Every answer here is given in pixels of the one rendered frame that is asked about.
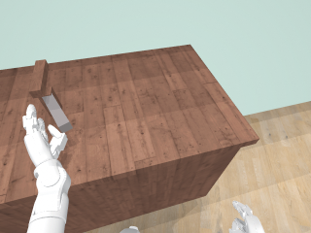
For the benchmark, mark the tap lever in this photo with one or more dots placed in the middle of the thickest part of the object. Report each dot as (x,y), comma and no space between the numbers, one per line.
(59,117)

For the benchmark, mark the left robot forearm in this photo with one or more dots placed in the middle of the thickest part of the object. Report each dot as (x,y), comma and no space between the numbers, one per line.
(49,214)

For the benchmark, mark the right robot hand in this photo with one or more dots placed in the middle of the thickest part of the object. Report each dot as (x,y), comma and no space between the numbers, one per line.
(251,223)

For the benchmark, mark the counter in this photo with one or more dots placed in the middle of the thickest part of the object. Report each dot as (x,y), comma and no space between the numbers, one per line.
(151,129)

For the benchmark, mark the left robot hand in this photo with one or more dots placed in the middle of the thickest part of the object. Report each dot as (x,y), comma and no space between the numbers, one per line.
(36,138)

